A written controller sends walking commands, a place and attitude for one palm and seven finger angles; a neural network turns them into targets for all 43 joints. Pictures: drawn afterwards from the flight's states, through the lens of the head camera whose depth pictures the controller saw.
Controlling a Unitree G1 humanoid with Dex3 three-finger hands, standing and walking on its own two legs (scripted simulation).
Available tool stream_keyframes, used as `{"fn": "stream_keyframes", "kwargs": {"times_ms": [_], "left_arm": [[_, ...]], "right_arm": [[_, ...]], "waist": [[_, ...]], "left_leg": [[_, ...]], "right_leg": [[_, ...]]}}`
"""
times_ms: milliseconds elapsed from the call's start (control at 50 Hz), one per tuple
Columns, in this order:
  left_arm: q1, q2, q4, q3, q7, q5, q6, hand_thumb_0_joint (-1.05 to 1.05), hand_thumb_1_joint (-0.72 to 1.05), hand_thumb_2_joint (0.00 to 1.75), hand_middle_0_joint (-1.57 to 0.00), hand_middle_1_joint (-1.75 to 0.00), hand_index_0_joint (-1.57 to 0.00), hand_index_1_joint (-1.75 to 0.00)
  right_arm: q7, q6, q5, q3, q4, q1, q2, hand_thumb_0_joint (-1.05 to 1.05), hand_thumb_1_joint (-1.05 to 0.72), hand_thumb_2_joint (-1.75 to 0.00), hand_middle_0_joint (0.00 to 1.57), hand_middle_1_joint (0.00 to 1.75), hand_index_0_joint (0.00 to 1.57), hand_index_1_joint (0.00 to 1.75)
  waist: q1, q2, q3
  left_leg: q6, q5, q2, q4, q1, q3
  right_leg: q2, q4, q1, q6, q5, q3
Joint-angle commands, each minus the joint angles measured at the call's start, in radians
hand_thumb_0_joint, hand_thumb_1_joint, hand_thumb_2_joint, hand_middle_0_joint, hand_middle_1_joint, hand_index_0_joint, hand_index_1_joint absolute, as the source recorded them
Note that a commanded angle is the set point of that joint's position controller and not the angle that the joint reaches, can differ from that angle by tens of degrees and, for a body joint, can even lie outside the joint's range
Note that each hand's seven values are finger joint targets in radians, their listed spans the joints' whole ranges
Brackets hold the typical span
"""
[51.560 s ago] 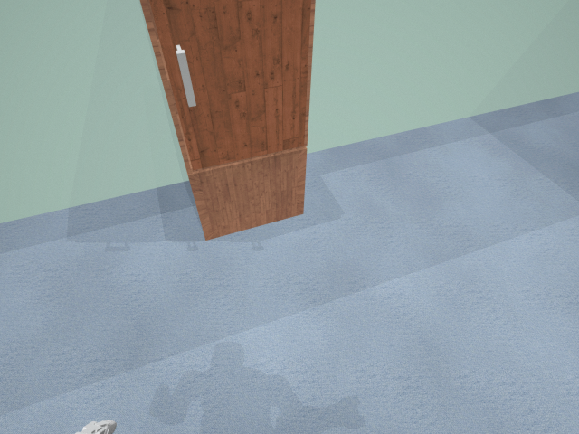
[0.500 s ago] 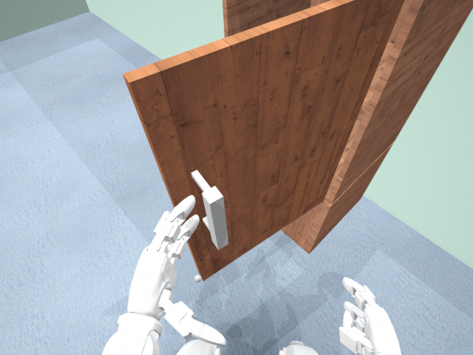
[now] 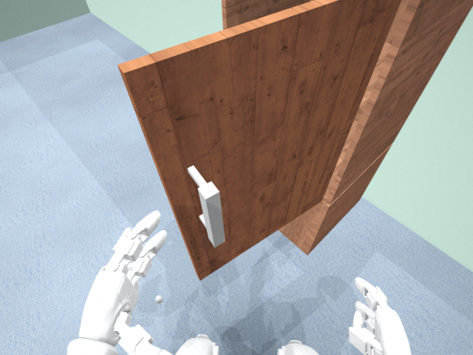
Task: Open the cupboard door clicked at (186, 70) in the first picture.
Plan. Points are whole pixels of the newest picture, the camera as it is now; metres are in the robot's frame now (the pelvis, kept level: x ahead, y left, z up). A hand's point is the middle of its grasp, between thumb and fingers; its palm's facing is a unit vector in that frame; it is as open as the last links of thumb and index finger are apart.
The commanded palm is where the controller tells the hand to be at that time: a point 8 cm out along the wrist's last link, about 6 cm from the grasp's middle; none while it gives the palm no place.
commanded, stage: draw the hand back to the body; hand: left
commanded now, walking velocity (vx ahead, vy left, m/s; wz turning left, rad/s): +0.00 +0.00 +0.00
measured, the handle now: (206, 208) +0.33 +0.07 +0.08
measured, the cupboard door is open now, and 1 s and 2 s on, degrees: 81 81 81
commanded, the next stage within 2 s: step back with the hand held close in 1.60 s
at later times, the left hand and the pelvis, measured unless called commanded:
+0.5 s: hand (106, 286) +0.19 +0.17 +0.13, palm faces -0.06 -0.99 -0.09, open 16.3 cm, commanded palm +0.16 +0.23 +0.15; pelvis +0.01 +0.01 +0.03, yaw +0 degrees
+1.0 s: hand (19, 236) +0.22 +0.25 +0.20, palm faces +0.33 -0.85 -0.40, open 11.7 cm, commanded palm +0.17 +0.29 +0.22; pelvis +0.03 +0.02 +0.07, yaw -1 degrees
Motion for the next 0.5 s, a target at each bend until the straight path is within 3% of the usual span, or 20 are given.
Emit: {"fn": "stream_keyframes", "kwargs": {"times_ms": [0,20,100,220,280,360,400,480], "left_arm": [[-0.049,0.053,-0.215,0.034,-0.002,-0.012,-0.073,0.0,-0.5,0.3,-0.15,-0.3,-0.15,-0.3],[-0.041,0.101,-0.236,0.082,0.002,-0.011,-0.07,0.0,-0.5,0.3,-0.15,-0.3,-0.15,-0.3],[-0.044,0.11,-0.303,0.1,0.013,-0.022,-0.04,0.0,-0.5,0.3,-0.15,-0.3,-0.15,-0.3],[-0.018,0.118,-0.262,0.136,-0.012,-0.056,0.022,0.0,-0.5,0.3,-0.15,-0.3,-0.15,-0.3],[-0.027,0.124,-0.284,0.144,-0.031,-0.069,0.039,0.0,-0.5,0.3,-0.15,-0.3,-0.15,-0.3],[-0.039,0.162,-0.3,0.209,-0.047,-0.093,0.054,0.0,-0.5,0.3,-0.15,-0.3,-0.15,-0.3],[-0.036,0.167,-0.321,0.223,-0.057,-0.103,0.058,0.0,-0.5,0.3,-0.15,-0.3,-0.15,-0.3],[-0.034,0.169,-0.325,0.236,-0.079,-0.121,0.08,0.0,-0.36,0.36,-0.16,-0.3,-0.16,-0.3]], "right_arm": [[-0.01,-0.073,-0.002,-0.039,-0.164,-0.054,-0.098,0.0,-0.9,-0.9,0.2,0.3,0.2,0.3],[-0.011,-0.071,0.0,-0.042,-0.165,-0.059,-0.1,0.0,-0.9,-0.9,0.2,0.3,0.2,0.3],[-0.016,-0.073,0.011,-0.032,-0.176,-0.061,-0.091,0.0,-0.9,-0.9,0.2,0.3,0.2,0.3],[-0.027,-0.085,0.019,-0.022,-0.156,-0.077,-0.096,0.0,-0.9,-0.9,0.2,0.3,0.2,0.3],[-0.029,-0.096,0.02,-0.016,-0.151,-0.078,-0.097,0.0,-0.9,-0.9,0.2,0.3,0.2,0.3],[-0.035,-0.108,0.023,-0.013,-0.135,-0.083,-0.097,0.0,-0.9,-0.9,0.2,0.3,0.2,0.3],[-0.037,-0.117,0.026,-0.011,-0.13,-0.087,-0.097,0.0,-0.9,-0.9,0.2,0.3,0.2,0.3],[-0.036,-0.132,0.03,-0.008,-0.114,-0.095,-0.101,0.0,-0.9,-0.9,0.2,0.3,0.2,0.3]], "waist": [[-0.021,-0.079,-0.139],[-0.003,-0.065,-0.158],[0.002,-0.011,-0.175],[0.003,-0.068,-0.107],[0.001,-0.046,-0.087],[0.011,-0.044,-0.084],[0.018,-0.002,-0.09],[0.017,-0.008,-0.074]], "left_leg": [[0.028,0.186,-0.046,-0.144,0.039,0.003],[0.028,0.199,-0.045,-0.148,0.042,0.005],[0.029,0.216,-0.046,-0.196,0.113,0.007],[0.03,0.2,-0.041,-0.245,0.128,0.0],[0.03,0.202,-0.04,-0.271,0.16,-0.003],[0.028,0.218,-0.038,-0.295,0.192,-0.004],[0.027,0.248,-0.037,-0.313,0.227,-0.009],[0.025,0.28,-0.033,-0.341,0.262,-0.014]], "right_leg": [[0.025,-0.207,0.122,0.0,0.162,0.063],[0.026,-0.208,0.145,-0.005,0.165,0.068],[0.03,-0.223,0.179,-0.004,0.201,0.047],[0.034,-0.284,0.219,0.002,0.173,0.04],[0.033,-0.299,0.226,0.004,0.185,0.032],[0.034,-0.322,0.262,0.005,0.199,0.027],[0.037,-0.32,0.274,0.001,0.239,0.016],[0.041,-0.336,0.3,0.005,0.283,0.001]]}}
